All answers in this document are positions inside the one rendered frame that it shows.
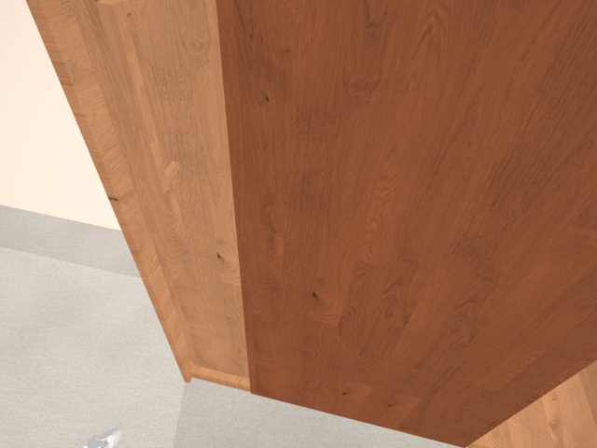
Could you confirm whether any left robot hand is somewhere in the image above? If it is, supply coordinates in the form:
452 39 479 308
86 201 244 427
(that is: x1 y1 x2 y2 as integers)
84 428 121 448

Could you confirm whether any wardrobe door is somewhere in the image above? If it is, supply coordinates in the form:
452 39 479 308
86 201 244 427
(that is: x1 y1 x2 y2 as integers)
70 0 249 379
216 0 597 448

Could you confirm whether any handle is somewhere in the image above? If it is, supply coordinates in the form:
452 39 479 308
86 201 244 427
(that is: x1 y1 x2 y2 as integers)
96 0 170 195

